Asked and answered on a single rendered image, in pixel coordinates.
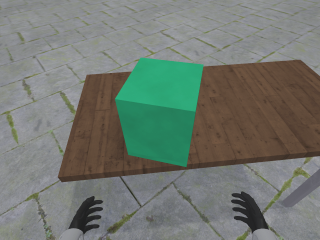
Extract carton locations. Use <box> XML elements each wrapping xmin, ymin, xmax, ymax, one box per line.
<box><xmin>115</xmin><ymin>57</ymin><xmax>204</xmax><ymax>167</ymax></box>

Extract left robot hand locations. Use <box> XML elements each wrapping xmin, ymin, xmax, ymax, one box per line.
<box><xmin>68</xmin><ymin>196</ymin><xmax>103</xmax><ymax>234</ymax></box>

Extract robot right forearm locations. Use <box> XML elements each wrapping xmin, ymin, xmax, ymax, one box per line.
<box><xmin>252</xmin><ymin>228</ymin><xmax>279</xmax><ymax>240</ymax></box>

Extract table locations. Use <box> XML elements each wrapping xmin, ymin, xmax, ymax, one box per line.
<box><xmin>58</xmin><ymin>59</ymin><xmax>320</xmax><ymax>208</ymax></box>

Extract right robot hand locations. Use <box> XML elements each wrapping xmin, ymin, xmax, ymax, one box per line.
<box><xmin>231</xmin><ymin>191</ymin><xmax>269</xmax><ymax>233</ymax></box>

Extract robot left forearm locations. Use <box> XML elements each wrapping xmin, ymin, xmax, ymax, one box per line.
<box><xmin>58</xmin><ymin>228</ymin><xmax>84</xmax><ymax>240</ymax></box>

